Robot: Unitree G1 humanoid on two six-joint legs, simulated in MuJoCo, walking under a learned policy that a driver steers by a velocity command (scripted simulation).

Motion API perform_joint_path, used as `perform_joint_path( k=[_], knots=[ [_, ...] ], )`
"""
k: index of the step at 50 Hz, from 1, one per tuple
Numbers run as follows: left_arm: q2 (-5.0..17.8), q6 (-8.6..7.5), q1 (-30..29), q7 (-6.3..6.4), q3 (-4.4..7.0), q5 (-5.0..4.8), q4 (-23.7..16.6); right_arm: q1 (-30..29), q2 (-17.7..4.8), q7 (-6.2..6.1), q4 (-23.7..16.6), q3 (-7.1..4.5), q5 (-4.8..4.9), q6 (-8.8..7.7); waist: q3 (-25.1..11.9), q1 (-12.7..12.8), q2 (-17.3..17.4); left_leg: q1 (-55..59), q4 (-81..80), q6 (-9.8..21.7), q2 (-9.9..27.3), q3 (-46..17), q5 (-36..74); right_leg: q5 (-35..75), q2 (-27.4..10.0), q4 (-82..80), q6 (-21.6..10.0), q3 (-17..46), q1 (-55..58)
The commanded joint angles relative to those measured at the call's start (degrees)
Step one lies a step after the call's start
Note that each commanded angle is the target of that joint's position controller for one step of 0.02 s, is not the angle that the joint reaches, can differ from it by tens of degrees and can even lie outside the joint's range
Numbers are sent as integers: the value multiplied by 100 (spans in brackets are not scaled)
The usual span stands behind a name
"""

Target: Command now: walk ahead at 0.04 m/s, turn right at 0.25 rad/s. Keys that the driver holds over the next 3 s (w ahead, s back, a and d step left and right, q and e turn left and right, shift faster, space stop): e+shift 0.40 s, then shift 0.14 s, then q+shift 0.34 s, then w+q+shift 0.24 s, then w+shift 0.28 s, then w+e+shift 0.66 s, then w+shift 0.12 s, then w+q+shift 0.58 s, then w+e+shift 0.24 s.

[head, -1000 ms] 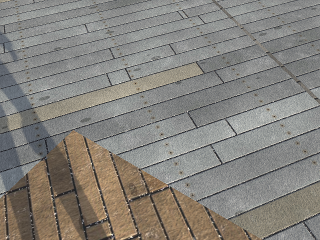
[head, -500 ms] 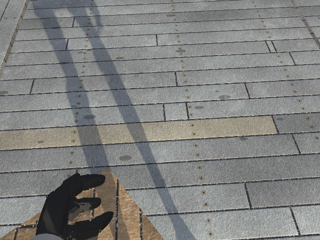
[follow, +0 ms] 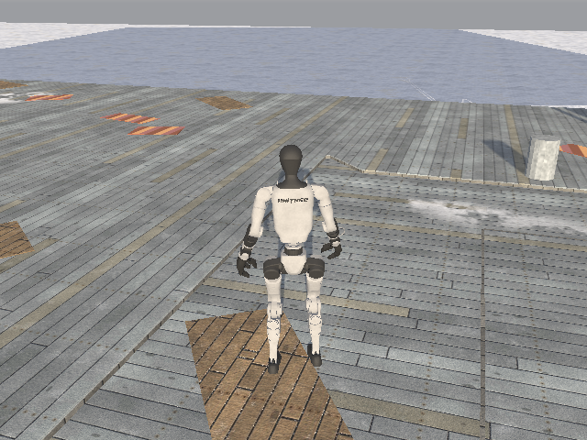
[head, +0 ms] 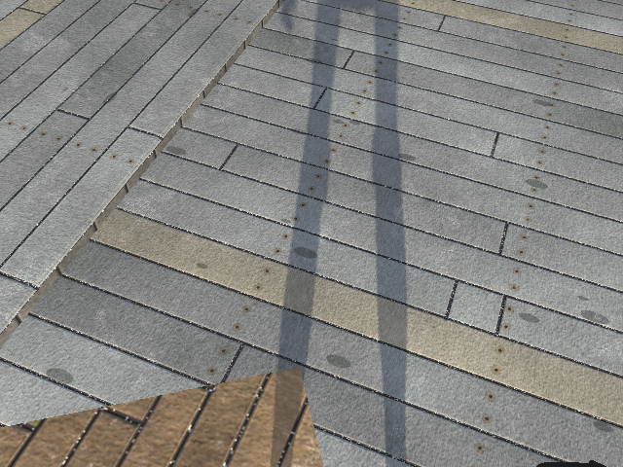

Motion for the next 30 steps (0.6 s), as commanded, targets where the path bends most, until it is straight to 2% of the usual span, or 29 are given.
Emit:
perform_joint_path(
  k=[1, 2, 3, 4, 5, 6, 7, 9, 11, 12, 14, 16, 17, 18, 19, 20, 21, 22, 23, 24, 25, 27, 28, 30],
  knots=[
    [652, -227, -640, -9, 179, -157, -791, 1032, -1532, -70, -107, -523, -267, 11, -692, -795, 1466, 1234, -1533, 1418, 2245, -1866, 638, -2318, 147, 1272, -20, -179, -1527],
    [973, -212, -564, 38, 323, -108, -753, 694, -1309, -87, -194, -458, -283, -65, -486, -699, 1263, 825, -1649, 1626, 2445, -1896, 1054, -2464, -112, 2681, 214, -181, -1486],
    [987, -121, -227, 89, 388, -121, -585, 237, -956, -114, -301, -360, -212, -141, -414, -436, 1057, 661, -1589, 1427, 2171, -1452, 1427, -2291, -169, 3450, 294, -158, -1511],
    [922, 13, 164, 156, 406, -96, -399, -156, -714, -132, -386, -296, -110, -205, -373, -241, 950, 631, -1506, 1210, 1889, -969, 1702, -2039, -215, 3973, 405, -180, -1531],
    [850, 118, 362, 196, 410, -59, -330, -341, -600, -143, -411, -266, -27, -248, -331, -174, 918, 628, -1458, 1131, 1800, -645, 2047, -1791, -289, 4398, 506, -202, -1598],
    [735, 178, 378, 211, 386, -46, -364, -382, -571, -162, -397, -255, -3, -255, -294, -145, 848, 604, -1438, 1109, 1720, -359, 2269, -1585, -374, 4573, 581, -279, -1620],
    [627, 205, 268, 200, 351, -57, -460, -348, -559, -178, -366, -268, 5, -244, -280, -170, 792, 691, -1432, 1077, 1635, -128, 2200, -1342, -485, 4337, 629, -378, -1664],
    [402, 205, -167, 97, 240, -71, -712, -106, -612, -227, -271, -328, 22, -181, -369, -400, 749, 1125, -1299, 1063, 1614, 131, 2131, -1020, -691, 3387, 674, -529, -1656],
    [224, 182, -446, -72, 137, -56, -939, 68, -838, -241, -192, -436, 34, -115, -530, -563, 873, 1234, -1154, 1084, 1751, 307, 2325, -1146, -791, 2491, 583, -701, -1179],
    [260, 170, -480, -147, 132, -55, -1017, 145, -976, -228, -155, -498, 48, -100, -593, -601, 935, 1222, -1099, 1093, 1858, 343, 2468, -1246, -774, 2165, 496, -827, -913],
    [472, 171, -361, -231, 205, -76, -1061, 236, -1134, -177, -77, -583, 111, -119, -642, -574, 1008, 1211, -921, 1048, 2030, 385, 2638, -1266, -655, 1651, 312, -1064, -516],
    [544, 207, -58, -241, 282, -76, -999, 105, -1117, -129, -37, -611, 239, -173, -630, -337, 913, 1029, -475, 768, 2050, 609, 2433, -737, -497, 770, 55, -1241, 73],
    [648, 216, 166, -176, 363, -58, -914, 267, -968, -91, 60, -597, 264, -213, -660, -245, 642, 717, 46, 451, 1868, 898, 2006, -180, -322, 244, -136, -1193, 658],
    [1126, 201, 546, -66, 548, -40, -850, 542, -766, -39, 123, -568, 156, -254, -742, -159, -381, -217, 1373, -40, 1363, 1369, 959, 1637, -649, -243, -498, -316, 1702],
    [2032, 155, 588, 23, 721, 48, -1055, 296, -400, -5, -309, -425, -134, -290, -752, -317, -2347, -2368, 3333, -663, 341, 1345, -2298, 3929, -2225, -296, -1676, 2325, 2665],
    [1734, 5, 742, -65, 632, 237, -1114, -379, -654, -29, -428, -467, -79, -340, -1532, 242, -1562, -2669, 4181, -578, 100, 54, -2481, 3331, -2579, -616, -2306, 2855, 2679],
    [1529, -90, 488, -89, 545, 240, -1083, -535, -804, -56, -408, -502, 88, -333, -1302, 147, -983, -2727, 4352, -414, 207, -104, -2003, 2735, -2365, -683, -2063, 2280, 2529],
    [1307, -107, 82, -36, 487, 110, -1089, -394, -792, -116, -284, -513, 109, -306, -1056, -87, -576, -2731, 4147, -330, 331, -119, -1451, 2282, -2065, -605, -1695, 1801, 2254],
    [1044, -56, -290, 21, 386, -18, -1153, -251, -850, -172, -162, -531, 63, -259, -940, -234, -377, -2595, 3877, -339, 440, -126, -1051, 2123, -1882, -573, -1447, 1458, 1967],
    [946, -10, -567, 69, 315, -30, -1203, -73, -859, -178, -80, -548, 33, -219, -938, -394, -479, -2150, 3789, -375, 401, -36, -744, 2207, -1689, -589, -1345, 1160, 1529],
    [909, 19, -680, 92, 278, 27, -1228, 88, -811, -155, -4, -540, 38, -192, -966, -473, -554, -1864, 3753, -422, 309, 62, -517, 2223, -1546, -625, -1314, 993, 1304],
    [882, 25, -691, 116, 248, 93, -1195, 272, -688, -129, 102, -491, 79, -164, -989, -475, -539, -1640, 3282, -501, 241, 133, -278, 2075, -1428, -669, -1309, 817, 1247],
    [800, 16, -721, 127, 207, 103, -1155, 340, -634, -122, 155, -452, 89, -151, -1014, -465, -514, -1568, 2957, -532, 282, 142, -205, 1940, -1446, -685, -1302, 721, 1329],
    [469, -9, -881, 127, 73, 157, -1066, 447, -458, -78, 253, -351, 87, -129, -1047, -450, -555, -1027, 2100, -540, 486, 125, -23, 1399, -1393, -713, -1235, 454, 1196]
  ],
)
Next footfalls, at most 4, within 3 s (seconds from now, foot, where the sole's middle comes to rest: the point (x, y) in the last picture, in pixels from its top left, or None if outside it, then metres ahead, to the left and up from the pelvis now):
0.36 right None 0.03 -0.16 -0.77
0.86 left None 0.08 0.05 -0.77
1.30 right None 0.23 -0.19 -0.77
1.70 left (314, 407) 0.60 0.05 -0.77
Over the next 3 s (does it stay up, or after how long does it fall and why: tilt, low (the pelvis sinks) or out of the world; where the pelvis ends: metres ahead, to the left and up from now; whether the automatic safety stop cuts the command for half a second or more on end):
stays up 1.56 -0.42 -0.01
